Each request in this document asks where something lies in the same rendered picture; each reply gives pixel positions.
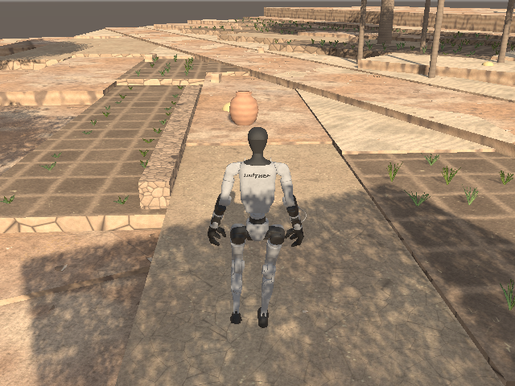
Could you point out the right robot hand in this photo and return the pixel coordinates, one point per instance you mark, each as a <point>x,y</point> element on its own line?
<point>297,233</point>

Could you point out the robot left forearm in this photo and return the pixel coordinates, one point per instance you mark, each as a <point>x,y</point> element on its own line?
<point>217,214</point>

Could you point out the left robot thigh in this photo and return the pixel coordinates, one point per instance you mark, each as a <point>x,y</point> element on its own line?
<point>237,239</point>

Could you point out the humanoid robot torso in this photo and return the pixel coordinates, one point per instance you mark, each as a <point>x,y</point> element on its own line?
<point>257,187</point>

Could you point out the robot right forearm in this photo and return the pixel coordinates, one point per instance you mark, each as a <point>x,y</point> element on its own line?
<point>294,216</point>

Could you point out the left robot hand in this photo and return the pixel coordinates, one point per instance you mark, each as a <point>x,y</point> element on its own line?
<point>212,233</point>

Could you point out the right robot upper arm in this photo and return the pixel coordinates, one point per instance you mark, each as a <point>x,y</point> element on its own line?
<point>282,169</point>

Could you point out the left robot upper arm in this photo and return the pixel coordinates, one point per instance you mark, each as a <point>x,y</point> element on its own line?
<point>228,181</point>

